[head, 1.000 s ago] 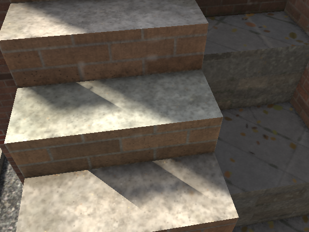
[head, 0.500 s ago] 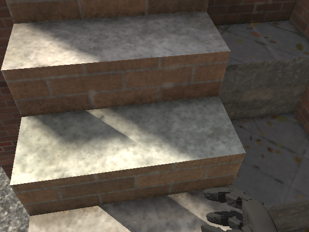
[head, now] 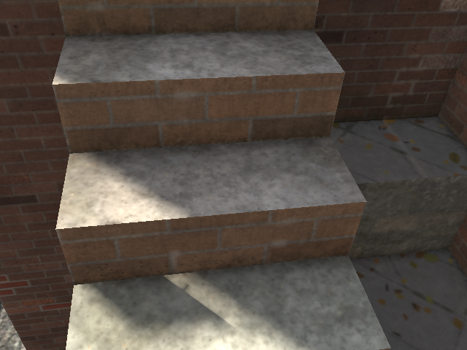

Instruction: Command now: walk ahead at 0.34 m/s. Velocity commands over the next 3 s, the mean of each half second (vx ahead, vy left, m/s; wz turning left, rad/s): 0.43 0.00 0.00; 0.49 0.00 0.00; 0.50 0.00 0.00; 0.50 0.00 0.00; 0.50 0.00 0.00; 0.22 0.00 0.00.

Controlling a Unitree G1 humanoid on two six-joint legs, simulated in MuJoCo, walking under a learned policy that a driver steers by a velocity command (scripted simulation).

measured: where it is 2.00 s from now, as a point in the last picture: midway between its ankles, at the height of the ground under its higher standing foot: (214, 176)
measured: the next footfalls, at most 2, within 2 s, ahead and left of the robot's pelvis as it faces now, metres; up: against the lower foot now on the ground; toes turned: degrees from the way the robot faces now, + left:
right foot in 0.08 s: +0.02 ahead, -0.08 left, +0.00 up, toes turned -3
left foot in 0.40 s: +0.29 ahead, +0.17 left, +0.19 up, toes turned +3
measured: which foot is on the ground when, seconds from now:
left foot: down 0.00-0.08, up 0.10-0.38, down 0.40-0.98, up 1.00-1.00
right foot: up 0.00-0.06, down 0.08-0.44, up 0.46-0.90, down 0.92-1.00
